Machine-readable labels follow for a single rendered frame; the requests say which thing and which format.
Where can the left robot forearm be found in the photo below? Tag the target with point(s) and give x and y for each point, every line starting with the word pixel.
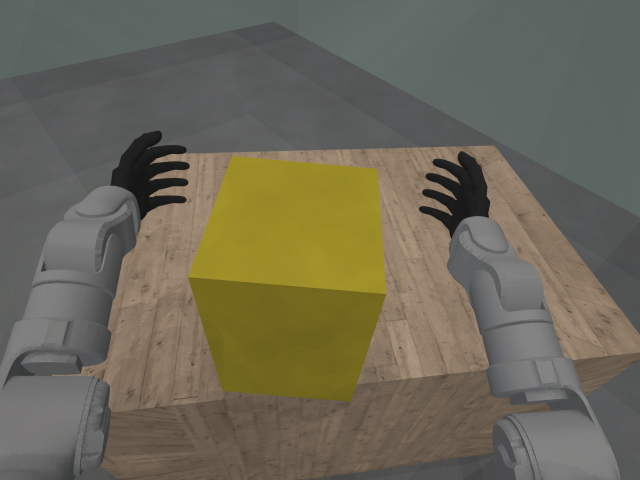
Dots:
pixel 65 324

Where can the carton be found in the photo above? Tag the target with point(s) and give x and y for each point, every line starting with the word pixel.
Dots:
pixel 289 277

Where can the right robot upper arm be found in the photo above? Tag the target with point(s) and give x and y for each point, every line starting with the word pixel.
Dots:
pixel 551 445

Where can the robot right hand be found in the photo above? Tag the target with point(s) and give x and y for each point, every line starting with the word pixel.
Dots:
pixel 471 195

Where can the pedestal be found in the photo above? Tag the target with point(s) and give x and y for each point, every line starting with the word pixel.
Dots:
pixel 422 395

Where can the robot left hand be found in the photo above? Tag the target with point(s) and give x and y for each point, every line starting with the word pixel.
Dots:
pixel 134 172

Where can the left robot upper arm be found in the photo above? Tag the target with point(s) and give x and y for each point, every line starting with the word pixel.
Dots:
pixel 52 427

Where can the right robot forearm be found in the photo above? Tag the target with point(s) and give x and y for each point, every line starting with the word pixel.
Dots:
pixel 526 362

